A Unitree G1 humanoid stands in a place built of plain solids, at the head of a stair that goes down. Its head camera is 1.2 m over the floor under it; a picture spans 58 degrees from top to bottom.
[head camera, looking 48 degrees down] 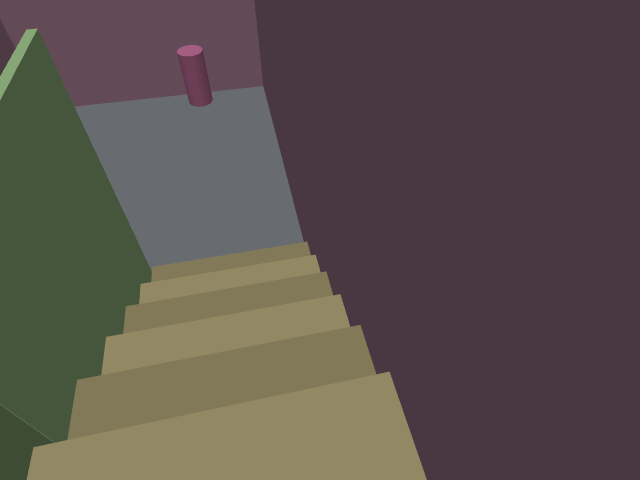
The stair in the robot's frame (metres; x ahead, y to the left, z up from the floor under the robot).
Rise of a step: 0.18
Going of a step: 0.27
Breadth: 0.98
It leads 12 degrees to the left of straight ahead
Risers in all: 6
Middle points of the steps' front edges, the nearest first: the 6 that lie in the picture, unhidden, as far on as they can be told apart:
0.46 0.27 0.00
0.72 0.33 -0.18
0.98 0.39 -0.36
1.24 0.44 -0.54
1.51 0.50 -0.72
1.77 0.56 -0.89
